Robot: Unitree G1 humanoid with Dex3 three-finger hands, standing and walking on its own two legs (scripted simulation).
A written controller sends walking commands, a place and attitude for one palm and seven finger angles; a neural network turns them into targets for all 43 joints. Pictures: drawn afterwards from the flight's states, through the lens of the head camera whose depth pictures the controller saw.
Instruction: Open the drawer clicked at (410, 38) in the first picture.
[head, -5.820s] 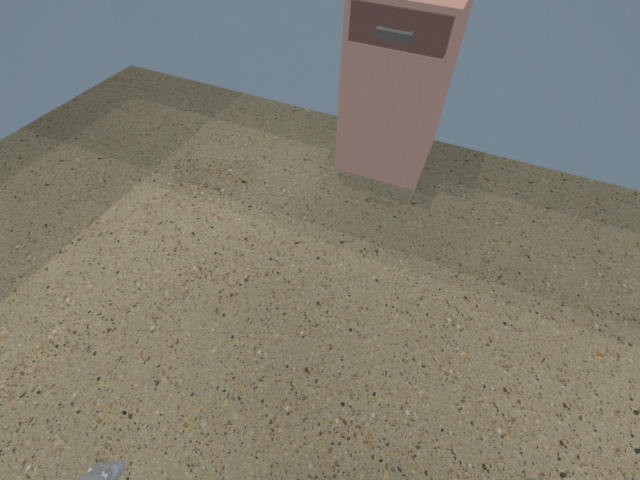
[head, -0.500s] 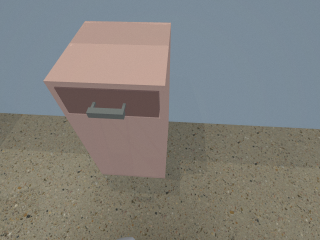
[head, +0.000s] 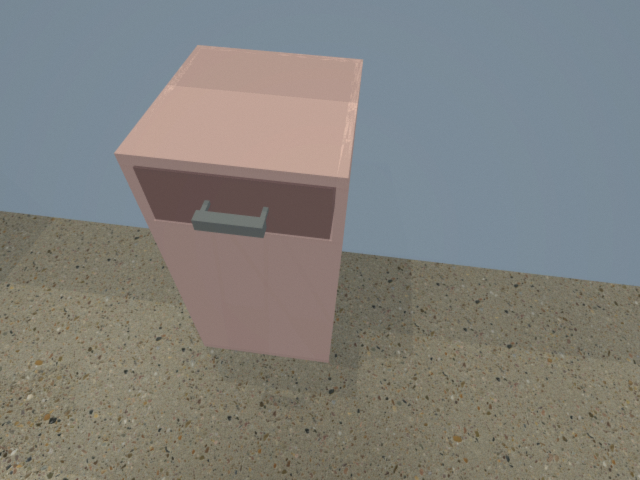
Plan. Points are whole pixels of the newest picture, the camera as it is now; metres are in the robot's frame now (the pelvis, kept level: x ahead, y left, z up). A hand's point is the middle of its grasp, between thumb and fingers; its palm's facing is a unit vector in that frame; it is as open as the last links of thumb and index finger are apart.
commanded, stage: come to a stop and stand still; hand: left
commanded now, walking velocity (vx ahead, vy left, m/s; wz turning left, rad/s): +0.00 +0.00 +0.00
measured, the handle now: (232, 215) +0.56 +0.22 -0.07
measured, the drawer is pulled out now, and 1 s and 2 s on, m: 0.00 0.00 0.00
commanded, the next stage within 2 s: look again from close up in 0.30 s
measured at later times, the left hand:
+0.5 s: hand out of the picture +0.00 +0.18 -0.18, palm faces +0.00 -0.98 -0.19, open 7.4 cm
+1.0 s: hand out of the picture +0.03 +0.16 -0.17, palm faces +0.01 -0.97 -0.23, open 7.3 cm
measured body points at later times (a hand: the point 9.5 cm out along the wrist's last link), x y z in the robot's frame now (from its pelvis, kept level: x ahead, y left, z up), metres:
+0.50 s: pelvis +0.01 +0.01 +0.00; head +0.03 +0.01 +0.45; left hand +0.00 +0.23 -0.16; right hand +0.01 -0.21 -0.16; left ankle -0.03 +0.12 -0.74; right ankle +0.01 -0.13 -0.74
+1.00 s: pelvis +0.02 -0.01 +0.00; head +0.03 -0.03 +0.45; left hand +0.03 +0.22 -0.15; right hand +0.00 -0.23 -0.17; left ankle -0.03 +0.12 -0.74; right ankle +0.01 -0.13 -0.74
